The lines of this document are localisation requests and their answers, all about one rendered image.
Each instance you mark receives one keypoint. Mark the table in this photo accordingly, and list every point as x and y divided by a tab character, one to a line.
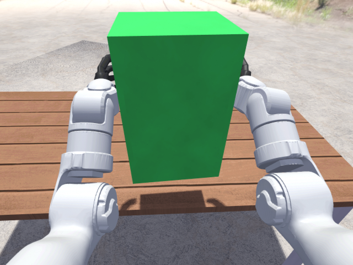
34	134

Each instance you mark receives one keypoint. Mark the robot left hand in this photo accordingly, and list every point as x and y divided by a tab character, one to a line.
103	69

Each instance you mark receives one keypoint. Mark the robot right forearm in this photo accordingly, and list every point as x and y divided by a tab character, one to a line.
278	147

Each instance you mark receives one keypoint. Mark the carton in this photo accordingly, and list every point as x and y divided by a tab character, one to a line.
176	77

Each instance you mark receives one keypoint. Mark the robot right upper arm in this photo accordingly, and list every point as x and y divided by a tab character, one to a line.
299	205

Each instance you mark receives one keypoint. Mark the robot right hand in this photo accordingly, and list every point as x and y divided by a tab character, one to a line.
245	69

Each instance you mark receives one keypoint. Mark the robot left upper arm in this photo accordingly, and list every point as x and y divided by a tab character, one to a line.
81	213

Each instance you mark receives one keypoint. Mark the robot left forearm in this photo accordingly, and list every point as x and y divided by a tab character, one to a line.
90	130

